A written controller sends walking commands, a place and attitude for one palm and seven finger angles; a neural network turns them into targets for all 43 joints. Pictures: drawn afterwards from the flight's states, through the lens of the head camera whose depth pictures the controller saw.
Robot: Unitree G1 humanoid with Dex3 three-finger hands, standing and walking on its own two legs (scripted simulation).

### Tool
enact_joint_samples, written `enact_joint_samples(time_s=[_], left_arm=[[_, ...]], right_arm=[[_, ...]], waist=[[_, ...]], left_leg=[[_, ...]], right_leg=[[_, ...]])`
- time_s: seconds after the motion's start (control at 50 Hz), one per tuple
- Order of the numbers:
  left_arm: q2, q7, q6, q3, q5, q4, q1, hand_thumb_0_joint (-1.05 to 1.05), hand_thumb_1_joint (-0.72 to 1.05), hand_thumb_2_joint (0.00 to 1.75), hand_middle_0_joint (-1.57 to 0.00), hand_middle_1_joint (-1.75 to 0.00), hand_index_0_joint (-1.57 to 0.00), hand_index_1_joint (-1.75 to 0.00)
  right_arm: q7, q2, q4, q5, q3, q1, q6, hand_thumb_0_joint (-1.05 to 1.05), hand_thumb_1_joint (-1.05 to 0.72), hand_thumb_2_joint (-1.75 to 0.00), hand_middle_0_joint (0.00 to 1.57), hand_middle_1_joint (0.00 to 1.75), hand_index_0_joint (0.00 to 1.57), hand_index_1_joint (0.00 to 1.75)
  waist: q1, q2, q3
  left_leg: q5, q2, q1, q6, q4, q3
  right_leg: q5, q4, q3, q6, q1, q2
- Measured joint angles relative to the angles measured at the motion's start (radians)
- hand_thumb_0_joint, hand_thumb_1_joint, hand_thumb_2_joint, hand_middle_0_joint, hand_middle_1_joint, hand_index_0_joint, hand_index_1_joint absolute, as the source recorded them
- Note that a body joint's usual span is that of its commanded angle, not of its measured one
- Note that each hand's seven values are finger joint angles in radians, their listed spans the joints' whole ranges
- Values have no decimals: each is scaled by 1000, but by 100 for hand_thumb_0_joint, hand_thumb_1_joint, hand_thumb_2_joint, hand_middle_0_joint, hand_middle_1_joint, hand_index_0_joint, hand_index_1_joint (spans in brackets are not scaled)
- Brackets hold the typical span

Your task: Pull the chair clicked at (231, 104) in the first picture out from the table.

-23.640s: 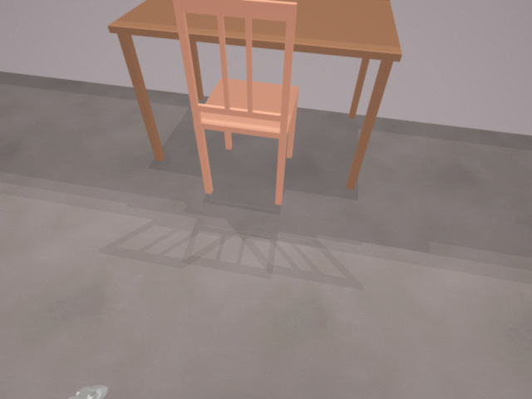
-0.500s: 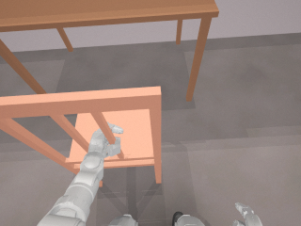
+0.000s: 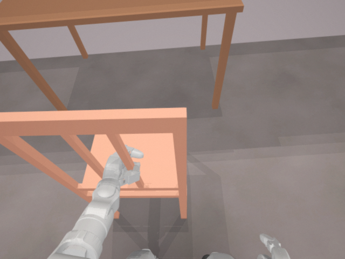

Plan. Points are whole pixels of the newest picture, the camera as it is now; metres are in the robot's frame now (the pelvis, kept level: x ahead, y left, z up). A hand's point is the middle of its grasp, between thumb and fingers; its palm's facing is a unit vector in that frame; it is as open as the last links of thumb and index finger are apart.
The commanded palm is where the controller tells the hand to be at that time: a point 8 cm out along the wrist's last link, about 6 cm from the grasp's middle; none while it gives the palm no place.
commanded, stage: stop walking, hand still on the chair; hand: left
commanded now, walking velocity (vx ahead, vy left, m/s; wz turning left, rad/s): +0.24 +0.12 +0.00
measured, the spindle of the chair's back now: (95, 165) +0.35 +0.23 -0.06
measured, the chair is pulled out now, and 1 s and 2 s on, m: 0.55 0.58 0.58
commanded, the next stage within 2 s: open the thumb and straighten the fingers in 0.76 s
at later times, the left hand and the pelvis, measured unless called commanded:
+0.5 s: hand (133, 187) +0.29 +0.11 -0.06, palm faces -0.11 -0.98 -0.18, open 5.1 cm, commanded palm +0.28 +0.16 -0.04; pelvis +0.01 +0.02 +0.01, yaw -2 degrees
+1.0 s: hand (133, 184) +0.29 +0.11 -0.06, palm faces -0.04 -0.99 -0.14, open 5.6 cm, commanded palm +0.27 +0.16 -0.04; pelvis +0.01 +0.00 +0.00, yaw +0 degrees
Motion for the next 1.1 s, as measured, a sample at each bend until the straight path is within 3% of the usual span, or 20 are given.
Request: enact_joint_samples(time_s=[0.06, 0.2, 0.36, 0.5, 0.66, 0.86, 0.92, 1.0, 1.1], left_arm=[[-10, 8, 28, -20, 9, -15, 1, 3, 72, 80, -27, -116, -50, -145], [-14, 7, 30, -59, 12, 10, 56, 4, 73, 80, -24, -121, -50, -145], [-19, 2, 16, -94, 22, -1, 140, 4, 72, 82, -25, -126, -50, -145], [-17, 1, 2, -99, 21, -31, 176, 4, 71, 83, -25, -125, -50, -145], [-10, 3, 1, -85, 12, -60, 188, 4, 70, 84, -27, -124, -50, -145], [4, 7, 23, -69, 4, -82, 201, 5, 70, 83, -27, -123, -50, -145], [9, 3, 32, -53, -8, -108, 224, 5, 69, 83, -27, -124, -50, -145], [26, -22, 34, -32, -17, -190, 254, 4, 61, 78, -34, -131, -50, -145], [27, -33, 56, -40, -2, -273, 270, 2, 30, 61, -40, -137, -50, -145]], right_arm=[[-12, -33, 4, -3, -15, 13, -8, 1, -90, -89, 21, 30, 20, 30], [-14, -40, 6, -9, -24, 62, -6, 1, -90, -89, 20, 30, 19, 30], [-5, 8, 21, -10, -2, 105, -23, 1, -90, -89, 20, 30, 19, 30], [6, 43, 30, -18, 19, 79, -47, 1, -90, -89, 21, 30, 20, 30], [-1, 15, 16, -15, 7, 32, -40, 1, -90, -89, 21, 30, 20, 30], [-18, -22, -3, -5, -17, 22, -9, 1, -90, -89, 20, 30, 20, 30], [3, -24, -7, 15, -17, 29, -12, 1, -90, -89, 20, 30, 20, 30], [37, -30, -24, 23, -24, 43, -46, 1, -90, -89, 20, 30, 20, 30], [58, -45, -49, 18, -35, 61, -78, 1, -90, -89, 20, 30, 20, 30]], waist=[[-15, -6, -7], [3, -43, -56], [13, -43, -115], [25, -33, -111], [34, -28, -97], [27, -36, -99], [7, -42, -129], [-6, -52, -158], [-3, -34, -177]], left_leg=[[133, -5, 60, -4, -108, 4], [125, -16, 105, 3, -147, 39], [111, -15, 146, 10, -172, 58], [116, -6, 168, -1, -203, 58], [125, 5, 171, -16, -221, 51], [126, 16, 178, -28, -224, 40], [120, 15, 140, -27, -205, 31], [92, 11, 55, -23, -133, 26], [56, 5, -35, -19, -49, 31]], right_leg=[[-18, 48, -14, 13, -14, -18], [5, -1, 16, 26, 23, -28], [13, -36, 32, 36, 59, -27], [14, -60, 29, 30, 79, -17], [14, -65, 21, 16, 77, -6], [7, -62, 9, 4, 84, 4], [-1, -43, 1, 2, 50, 2], [-31, 30, -1, 2, -34, -4], [-61, 109, 8, 8, -124, -13]])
